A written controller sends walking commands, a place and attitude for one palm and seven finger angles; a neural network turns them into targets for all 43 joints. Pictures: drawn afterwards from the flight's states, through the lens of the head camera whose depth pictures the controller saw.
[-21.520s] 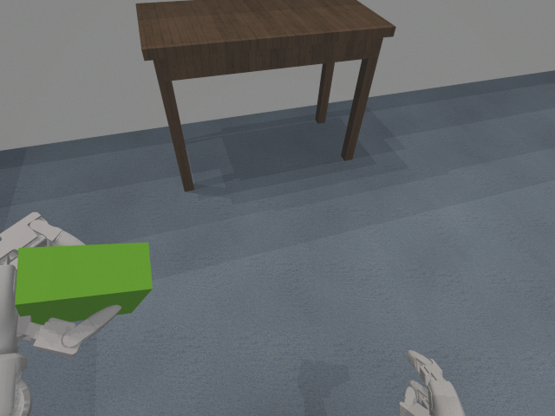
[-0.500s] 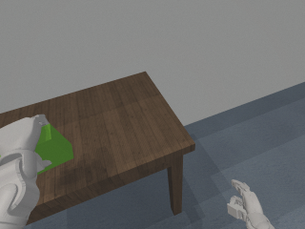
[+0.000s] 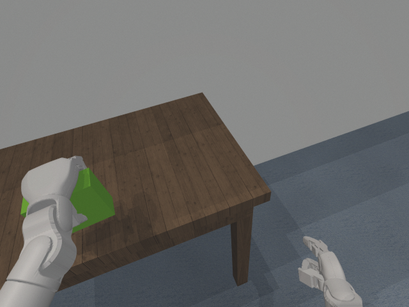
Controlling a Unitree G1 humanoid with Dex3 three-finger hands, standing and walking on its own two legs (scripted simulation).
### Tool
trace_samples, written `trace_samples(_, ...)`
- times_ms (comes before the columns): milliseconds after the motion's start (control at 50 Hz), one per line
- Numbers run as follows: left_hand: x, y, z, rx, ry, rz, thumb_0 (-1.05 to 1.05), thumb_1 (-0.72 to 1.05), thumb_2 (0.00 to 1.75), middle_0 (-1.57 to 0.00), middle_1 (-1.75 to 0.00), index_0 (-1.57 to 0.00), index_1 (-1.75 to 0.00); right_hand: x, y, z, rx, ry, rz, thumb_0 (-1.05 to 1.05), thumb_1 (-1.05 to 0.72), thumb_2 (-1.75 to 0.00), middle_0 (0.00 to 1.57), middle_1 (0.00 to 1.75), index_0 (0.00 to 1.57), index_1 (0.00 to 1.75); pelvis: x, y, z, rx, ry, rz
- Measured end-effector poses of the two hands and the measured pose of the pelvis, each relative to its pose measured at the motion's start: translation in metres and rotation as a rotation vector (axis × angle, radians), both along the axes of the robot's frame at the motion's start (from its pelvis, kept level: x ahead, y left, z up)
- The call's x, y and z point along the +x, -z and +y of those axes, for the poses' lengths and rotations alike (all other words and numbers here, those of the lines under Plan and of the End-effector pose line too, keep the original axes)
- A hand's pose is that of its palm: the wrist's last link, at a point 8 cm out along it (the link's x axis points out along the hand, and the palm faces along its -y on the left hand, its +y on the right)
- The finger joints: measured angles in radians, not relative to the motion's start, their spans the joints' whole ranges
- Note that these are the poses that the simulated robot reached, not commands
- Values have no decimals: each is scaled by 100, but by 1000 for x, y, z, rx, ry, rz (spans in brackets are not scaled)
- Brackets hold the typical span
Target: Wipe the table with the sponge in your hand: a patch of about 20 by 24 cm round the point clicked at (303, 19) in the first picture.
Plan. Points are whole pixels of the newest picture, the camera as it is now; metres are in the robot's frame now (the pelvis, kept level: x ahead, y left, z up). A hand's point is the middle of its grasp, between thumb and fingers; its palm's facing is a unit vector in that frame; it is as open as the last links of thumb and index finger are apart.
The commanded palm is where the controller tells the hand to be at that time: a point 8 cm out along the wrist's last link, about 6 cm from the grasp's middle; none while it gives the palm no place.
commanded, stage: move the sponge above the wiping area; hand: left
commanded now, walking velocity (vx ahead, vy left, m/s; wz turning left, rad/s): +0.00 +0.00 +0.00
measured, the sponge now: (76, 208) +0.26 +0.31 +0.07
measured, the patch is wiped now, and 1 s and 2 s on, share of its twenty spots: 0.00 0.00 0.00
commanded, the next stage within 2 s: none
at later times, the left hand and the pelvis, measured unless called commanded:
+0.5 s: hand (80, 199) +0.27 +0.30 +0.08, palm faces -0.05 -0.08 -1.00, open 9.4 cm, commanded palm +0.25 +0.30 +0.15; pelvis +0.01 -0.01 +0.00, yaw +0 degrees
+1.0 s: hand (82, 201) +0.27 +0.30 +0.08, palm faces -0.07 -0.09 -0.99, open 9.4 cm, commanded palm +0.26 +0.31 +0.16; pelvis +0.01 -0.01 +0.00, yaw +0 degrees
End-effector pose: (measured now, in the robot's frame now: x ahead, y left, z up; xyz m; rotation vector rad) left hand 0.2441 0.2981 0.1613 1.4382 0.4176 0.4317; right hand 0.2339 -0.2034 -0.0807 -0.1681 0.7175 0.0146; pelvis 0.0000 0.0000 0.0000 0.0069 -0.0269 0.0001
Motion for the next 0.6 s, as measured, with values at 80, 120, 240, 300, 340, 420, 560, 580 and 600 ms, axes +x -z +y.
trace_samples(80,3,15,-9,-20,67,68,0,-43,104,-80,-139,-80,-138,-4,2,-7,-28,8,11,1,-91,-89,21,30,20,30,0,0,0,0,-5,2)
trace_samples(120,4,18,-15,-18,115,67,0,-43,104,-80,-138,-80,-138,-7,3,-11,-45,12,20,1,-91,-89,21,30,20,30,1,0,-1,0,-2,2)
trace_samples(240,11,10,-14,38,154,-14,0,-44,104,-80,-138,-81,-138,-17,6,-21,-60,34,49,1,-91,-89,20,30,20,30,4,0,-5,-2,2,2)
trace_samples(300,13,3,-4,50,95,-40,0,-43,104,-80,-138,-81,-138,-20,9,-25,-50,45,63,1,-91,-89,20,30,20,30,5,0,-6,-2,4,4)
trace_samples(340,12,1,3,47,51,-39,0,-43,104,-80,-138,-81,-138,-21,11,-27,-42,53,67,1,-91,-89,20,30,20,30,6,0,-7,-2,3,6)
trace_samples(420,10,8,5,29,9,17,0,-43,104,-80,-139,-80,-138,-19,14,-31,-34,60,68,1,-91,-89,20,30,20,30,6,0,-7,-1,-4,11)
trace_samples(560,14,27,-13,-1,116,82,0,-43,104,-80,-138,-80,-138,-15,11,-34,-56,58,52,1,-91,-89,20,30,20,30,7,1,-11,0,-7,14)
trace_samples(580,15,27,-14,5,134,72,0,-43,104,-80,-138,-80,-138,-15,10,-35,-59,59,50,1,-91,-89,20,30,20,30,7,1,-12,0,-6,14)
trace_samples(600,16,25,-15,14,146,59,0,-43,104,-80,-138,-80,-138,-16,9,-35,-63,59,50,1,-91,-89,20,30,20,30,8,1,-13,0,-3,14)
